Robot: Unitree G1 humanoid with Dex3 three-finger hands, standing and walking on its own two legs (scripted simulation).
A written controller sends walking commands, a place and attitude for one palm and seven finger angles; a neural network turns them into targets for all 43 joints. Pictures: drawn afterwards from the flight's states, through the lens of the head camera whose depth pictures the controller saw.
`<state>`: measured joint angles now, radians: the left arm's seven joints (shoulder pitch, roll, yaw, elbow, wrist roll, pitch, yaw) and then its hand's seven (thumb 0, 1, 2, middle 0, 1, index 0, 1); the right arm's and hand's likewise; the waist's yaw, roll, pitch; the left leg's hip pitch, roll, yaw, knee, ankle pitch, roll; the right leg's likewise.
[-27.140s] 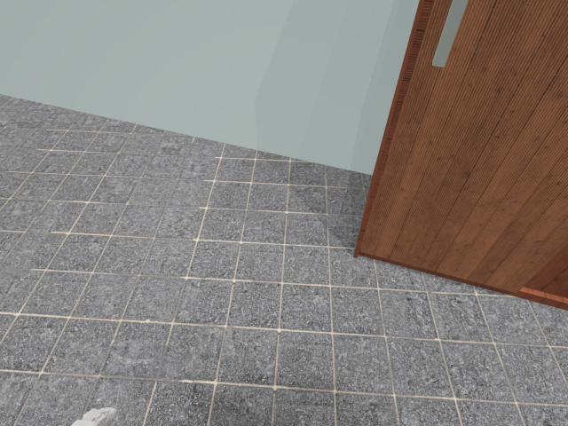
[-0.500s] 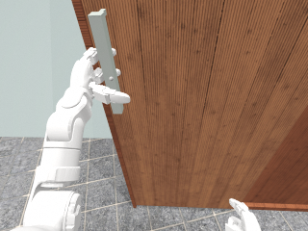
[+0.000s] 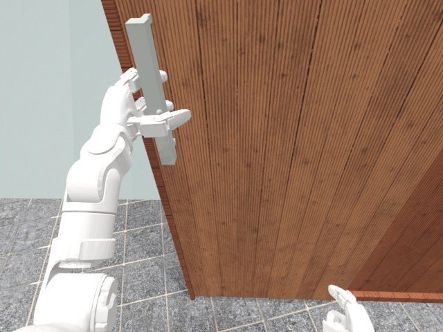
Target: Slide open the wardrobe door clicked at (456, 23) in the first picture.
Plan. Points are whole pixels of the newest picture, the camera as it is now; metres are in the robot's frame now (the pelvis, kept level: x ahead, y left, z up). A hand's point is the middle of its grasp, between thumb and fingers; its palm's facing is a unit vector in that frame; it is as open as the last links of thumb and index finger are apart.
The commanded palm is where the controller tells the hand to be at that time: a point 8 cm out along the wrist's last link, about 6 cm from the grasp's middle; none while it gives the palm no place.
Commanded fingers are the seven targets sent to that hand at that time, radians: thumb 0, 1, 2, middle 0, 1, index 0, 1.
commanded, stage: grip the handle and tug to test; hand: left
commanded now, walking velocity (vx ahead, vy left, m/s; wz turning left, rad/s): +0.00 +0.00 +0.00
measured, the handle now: (159, 97) +0.44 +0.14 +0.25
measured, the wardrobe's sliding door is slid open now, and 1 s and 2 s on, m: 0.00 0.00 0.02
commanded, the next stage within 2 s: tug the door sideways, standing still in 1.00 s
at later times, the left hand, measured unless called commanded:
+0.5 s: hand (163, 111) +0.39 +0.12 +0.25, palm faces +0.03 -1.00 -0.01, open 6.3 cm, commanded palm +0.36 +0.18 +0.25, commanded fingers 0.00 0.90 0.90 -0.45 -1.40 -0.45 -1.40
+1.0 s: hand (163, 113) +0.38 +0.12 +0.25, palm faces +0.01 -1.00 -0.01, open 6.3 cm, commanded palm +0.33 +0.18 +0.25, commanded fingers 0.00 0.90 0.90 -0.45 -1.40 -0.45 -1.40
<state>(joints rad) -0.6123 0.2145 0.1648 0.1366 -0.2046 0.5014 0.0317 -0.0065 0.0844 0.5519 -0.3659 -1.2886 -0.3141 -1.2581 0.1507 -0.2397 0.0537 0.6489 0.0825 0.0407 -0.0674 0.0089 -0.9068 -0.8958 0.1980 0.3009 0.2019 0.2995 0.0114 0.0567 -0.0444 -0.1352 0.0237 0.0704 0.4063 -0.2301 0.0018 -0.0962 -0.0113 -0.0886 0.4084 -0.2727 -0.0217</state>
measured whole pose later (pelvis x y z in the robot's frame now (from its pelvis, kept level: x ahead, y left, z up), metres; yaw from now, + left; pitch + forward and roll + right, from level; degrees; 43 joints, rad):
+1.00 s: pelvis +0.02 -0.01 +0.00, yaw -2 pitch +0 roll +1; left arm -0.44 0.24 0.24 -0.08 -0.23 0.55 0.00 -0.02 0.68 0.74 -0.35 -1.40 -0.28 -1.35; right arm 0.15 -0.25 0.05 0.59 0.08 0.09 -0.04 0.01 -0.91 -0.90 0.20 0.30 0.20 0.30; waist -0.02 0.07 -0.08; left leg -0.12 0.04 0.10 0.38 -0.25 -0.01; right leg -0.10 0.01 -0.05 0.39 -0.28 -0.03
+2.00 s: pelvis -0.02 +0.02 -0.01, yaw +4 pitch -2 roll +0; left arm -0.81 0.04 -0.03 0.25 -0.11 0.50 0.21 -0.02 0.70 0.77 -0.32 -1.37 -0.22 -1.37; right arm 0.14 -0.18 0.06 0.70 0.05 0.06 0.00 0.01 -0.91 -0.90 0.20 0.30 0.20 0.30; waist 0.05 0.04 -0.01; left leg -0.22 -0.03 -0.04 0.50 -0.24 0.02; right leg -0.15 -0.04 -0.06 0.48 -0.29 0.01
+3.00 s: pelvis +0.03 -0.22 -0.03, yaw +9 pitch -3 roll -4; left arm -0.80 0.29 0.13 0.13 -0.09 -0.01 0.11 -0.20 0.61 0.84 -0.49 -1.42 -0.27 -1.16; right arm 0.01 -0.19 -0.01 0.65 0.07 -0.05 -0.02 0.01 -0.90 -0.90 0.20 0.30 0.21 0.30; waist 0.14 0.11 0.26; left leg -0.43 0.26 -0.13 0.87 -0.45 -0.07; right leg -0.26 -0.08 -0.12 0.68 -0.36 0.08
